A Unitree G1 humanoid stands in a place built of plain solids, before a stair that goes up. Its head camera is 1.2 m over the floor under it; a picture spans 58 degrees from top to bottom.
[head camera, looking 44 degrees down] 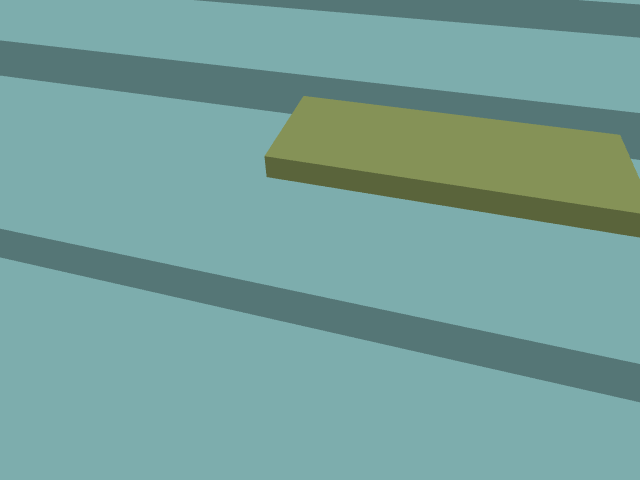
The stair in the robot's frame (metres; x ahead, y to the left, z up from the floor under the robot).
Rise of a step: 0.10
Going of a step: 0.53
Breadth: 1.36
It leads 15 degrees to the right of straight ahead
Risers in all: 3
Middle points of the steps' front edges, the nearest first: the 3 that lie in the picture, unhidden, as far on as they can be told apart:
0.74 -0.30 0.18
1.25 -0.44 0.28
1.75 -0.58 0.38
